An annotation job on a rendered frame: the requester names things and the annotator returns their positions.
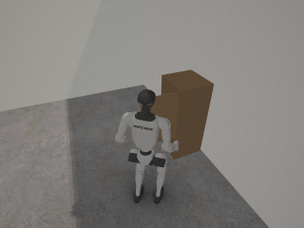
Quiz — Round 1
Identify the robot right thigh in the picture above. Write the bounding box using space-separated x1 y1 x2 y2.
152 153 167 174

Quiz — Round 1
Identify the cupboard door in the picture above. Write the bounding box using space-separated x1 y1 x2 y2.
140 92 178 143

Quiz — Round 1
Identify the robot torso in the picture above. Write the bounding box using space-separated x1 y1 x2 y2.
130 111 160 166

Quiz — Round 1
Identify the robot right hand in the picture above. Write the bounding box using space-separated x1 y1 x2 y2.
173 141 179 151

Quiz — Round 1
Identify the robot left upper arm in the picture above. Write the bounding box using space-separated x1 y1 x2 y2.
115 112 134 143

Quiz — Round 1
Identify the robot right forearm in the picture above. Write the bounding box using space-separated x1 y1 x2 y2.
167 143 178 153

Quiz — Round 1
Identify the robot right upper arm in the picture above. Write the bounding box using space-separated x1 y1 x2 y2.
158 117 171 152

